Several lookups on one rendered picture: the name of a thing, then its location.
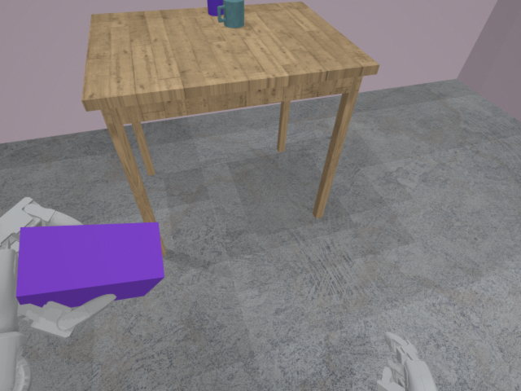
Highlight left robot forearm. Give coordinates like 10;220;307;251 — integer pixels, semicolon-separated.
0;332;33;391

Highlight sponge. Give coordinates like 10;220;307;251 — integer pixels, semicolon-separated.
16;222;164;308

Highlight robot left hand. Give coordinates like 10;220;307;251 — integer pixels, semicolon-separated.
0;197;116;340

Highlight table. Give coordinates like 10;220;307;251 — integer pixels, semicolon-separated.
81;2;380;256

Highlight robot right hand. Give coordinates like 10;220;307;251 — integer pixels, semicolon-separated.
377;332;438;391

